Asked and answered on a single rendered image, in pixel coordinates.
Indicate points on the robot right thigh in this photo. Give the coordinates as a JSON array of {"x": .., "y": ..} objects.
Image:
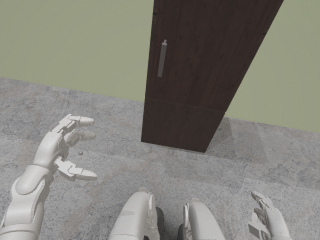
[{"x": 203, "y": 225}]

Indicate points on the robot right hand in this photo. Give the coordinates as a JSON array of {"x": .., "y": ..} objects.
[{"x": 273, "y": 223}]

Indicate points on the handle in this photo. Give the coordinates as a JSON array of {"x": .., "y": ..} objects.
[{"x": 162, "y": 58}]

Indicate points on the left robot foot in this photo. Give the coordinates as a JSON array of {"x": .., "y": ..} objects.
[{"x": 160, "y": 222}]

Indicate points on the left robot forearm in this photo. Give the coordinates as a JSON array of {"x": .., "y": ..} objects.
[{"x": 24, "y": 215}]

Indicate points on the robot left hand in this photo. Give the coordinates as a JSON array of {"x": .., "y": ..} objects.
[{"x": 55, "y": 143}]

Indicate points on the cupboard door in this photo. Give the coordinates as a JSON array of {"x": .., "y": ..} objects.
[{"x": 209, "y": 44}]

